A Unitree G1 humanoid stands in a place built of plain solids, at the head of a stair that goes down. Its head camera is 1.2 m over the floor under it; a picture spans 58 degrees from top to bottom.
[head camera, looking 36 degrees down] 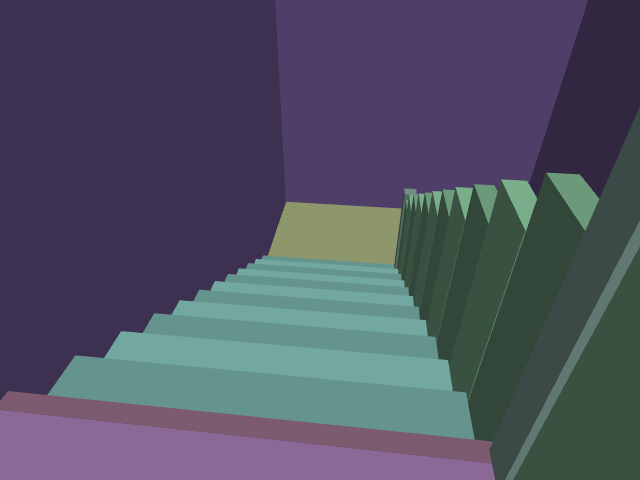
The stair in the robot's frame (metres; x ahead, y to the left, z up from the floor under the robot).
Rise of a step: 0.17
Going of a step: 0.28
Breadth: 1.50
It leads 6 degrees to the right of straight ahead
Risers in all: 12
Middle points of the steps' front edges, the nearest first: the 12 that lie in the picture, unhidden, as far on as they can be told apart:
0.75 0.25 0.00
1.03 0.22 -0.16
1.31 0.19 -0.33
1.58 0.15 -0.50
1.86 0.12 -0.67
2.14 0.09 -0.84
2.42 0.06 -1.00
2.69 0.03 -1.17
2.97 0.00 -1.34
3.25 -0.03 -1.51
3.53 -0.06 -1.67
3.81 -0.09 -1.84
